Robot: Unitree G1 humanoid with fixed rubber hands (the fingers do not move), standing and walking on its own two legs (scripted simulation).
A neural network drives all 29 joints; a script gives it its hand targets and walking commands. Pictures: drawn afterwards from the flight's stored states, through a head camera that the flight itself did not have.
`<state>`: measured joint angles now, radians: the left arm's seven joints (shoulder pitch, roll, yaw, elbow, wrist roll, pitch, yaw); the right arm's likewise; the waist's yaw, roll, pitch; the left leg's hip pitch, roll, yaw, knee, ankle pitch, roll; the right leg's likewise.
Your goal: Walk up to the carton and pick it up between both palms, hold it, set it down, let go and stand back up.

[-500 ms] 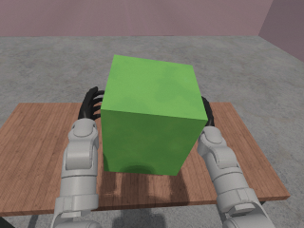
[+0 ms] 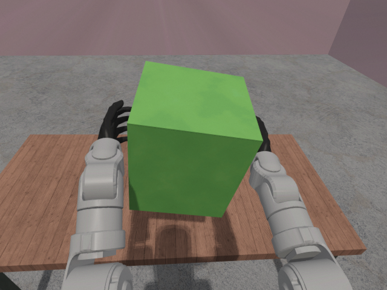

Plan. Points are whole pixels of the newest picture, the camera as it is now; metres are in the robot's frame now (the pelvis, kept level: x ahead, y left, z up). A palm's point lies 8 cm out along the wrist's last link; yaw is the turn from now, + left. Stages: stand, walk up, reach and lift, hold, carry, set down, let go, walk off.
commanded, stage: hold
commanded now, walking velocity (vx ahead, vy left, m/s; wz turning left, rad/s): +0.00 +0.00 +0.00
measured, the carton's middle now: (185, 143) +0.40 +0.00 +0.15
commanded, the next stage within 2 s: none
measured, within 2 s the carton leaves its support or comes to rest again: neither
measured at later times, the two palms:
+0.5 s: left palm (109, 141) +0.36 +0.15 +0.19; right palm (259, 153) +0.36 -0.15 +0.16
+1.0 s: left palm (107, 141) +0.37 +0.16 +0.19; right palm (256, 151) +0.37 -0.14 +0.16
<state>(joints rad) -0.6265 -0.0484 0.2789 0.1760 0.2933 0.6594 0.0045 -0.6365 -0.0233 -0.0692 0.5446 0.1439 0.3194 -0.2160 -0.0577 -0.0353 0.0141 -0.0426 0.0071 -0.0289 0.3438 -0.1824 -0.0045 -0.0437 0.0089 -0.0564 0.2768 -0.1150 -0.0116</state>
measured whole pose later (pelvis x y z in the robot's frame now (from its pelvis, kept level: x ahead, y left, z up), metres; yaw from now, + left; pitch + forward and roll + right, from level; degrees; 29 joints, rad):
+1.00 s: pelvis +0.01 +0.00 +0.00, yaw +1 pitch -8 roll -1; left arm -0.60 -0.05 0.28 0.11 0.33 0.70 -0.02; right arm -0.62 -0.02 -0.04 0.52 0.17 0.33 -0.23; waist -0.07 -0.04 0.04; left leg -0.01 0.01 -0.04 0.35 -0.20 -0.01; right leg 0.00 0.01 -0.07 0.26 -0.12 -0.01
